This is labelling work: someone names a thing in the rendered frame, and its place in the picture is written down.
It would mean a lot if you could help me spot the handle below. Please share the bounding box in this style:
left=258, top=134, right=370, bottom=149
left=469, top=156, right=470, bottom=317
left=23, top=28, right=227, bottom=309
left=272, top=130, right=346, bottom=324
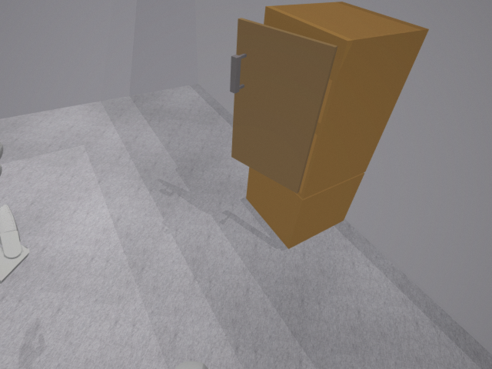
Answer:
left=230, top=54, right=247, bottom=94

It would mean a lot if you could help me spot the robot left hand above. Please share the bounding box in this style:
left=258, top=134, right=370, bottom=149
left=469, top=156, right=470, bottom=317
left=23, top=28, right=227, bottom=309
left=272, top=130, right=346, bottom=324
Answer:
left=0, top=142, right=29, bottom=284

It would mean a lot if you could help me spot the cupboard door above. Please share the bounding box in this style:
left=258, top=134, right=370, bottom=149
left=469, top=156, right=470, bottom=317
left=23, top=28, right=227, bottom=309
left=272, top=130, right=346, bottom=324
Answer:
left=231, top=18, right=337, bottom=193

